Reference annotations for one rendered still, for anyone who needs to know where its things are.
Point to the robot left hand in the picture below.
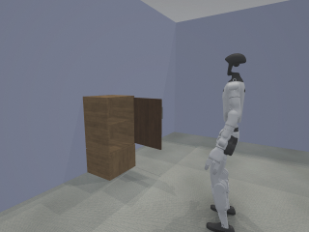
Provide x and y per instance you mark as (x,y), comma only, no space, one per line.
(217,155)

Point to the cupboard door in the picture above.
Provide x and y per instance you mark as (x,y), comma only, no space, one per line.
(148,122)

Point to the robot left forearm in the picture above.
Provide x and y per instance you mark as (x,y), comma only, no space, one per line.
(230,125)

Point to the robot right hand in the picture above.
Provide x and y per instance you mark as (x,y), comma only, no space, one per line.
(219,136)

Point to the humanoid robot torso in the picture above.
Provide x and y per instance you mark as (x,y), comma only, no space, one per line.
(227,108)

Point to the left robot upper arm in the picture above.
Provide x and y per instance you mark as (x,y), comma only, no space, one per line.
(233,90)

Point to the robot right shin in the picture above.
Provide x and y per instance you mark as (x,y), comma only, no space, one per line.
(228,190)

